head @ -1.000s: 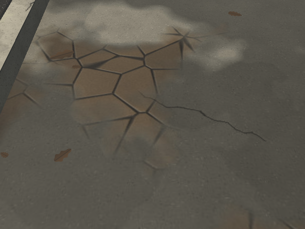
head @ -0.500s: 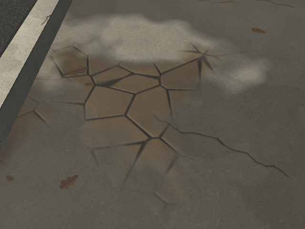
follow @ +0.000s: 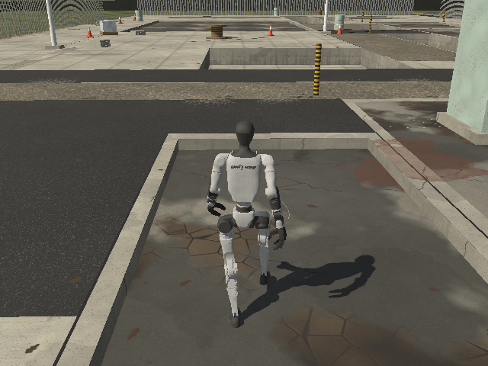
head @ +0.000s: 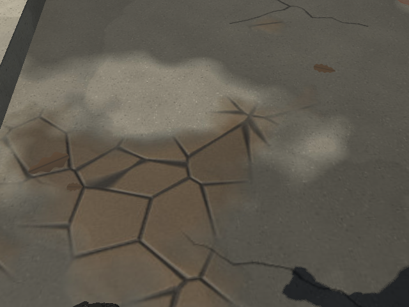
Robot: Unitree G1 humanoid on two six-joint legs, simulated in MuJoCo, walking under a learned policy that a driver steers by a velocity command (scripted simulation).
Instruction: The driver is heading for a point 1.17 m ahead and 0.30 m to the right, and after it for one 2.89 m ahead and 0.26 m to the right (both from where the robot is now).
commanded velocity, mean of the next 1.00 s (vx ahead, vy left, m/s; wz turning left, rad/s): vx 1.00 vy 0.00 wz -0.72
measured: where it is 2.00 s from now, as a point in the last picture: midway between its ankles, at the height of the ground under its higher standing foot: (327, 74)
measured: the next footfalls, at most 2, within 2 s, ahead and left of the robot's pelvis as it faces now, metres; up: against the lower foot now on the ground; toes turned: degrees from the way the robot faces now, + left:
right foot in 0.16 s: +0.36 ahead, -0.07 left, +0.00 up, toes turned -6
left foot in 0.58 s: +0.82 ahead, +0.04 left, +0.00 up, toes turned -24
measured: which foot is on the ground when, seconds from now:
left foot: down 0.00-0.16, up 0.18-0.56, down 0.58-1.00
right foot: up 0.00-0.14, down 0.16-0.56, up 0.58-1.00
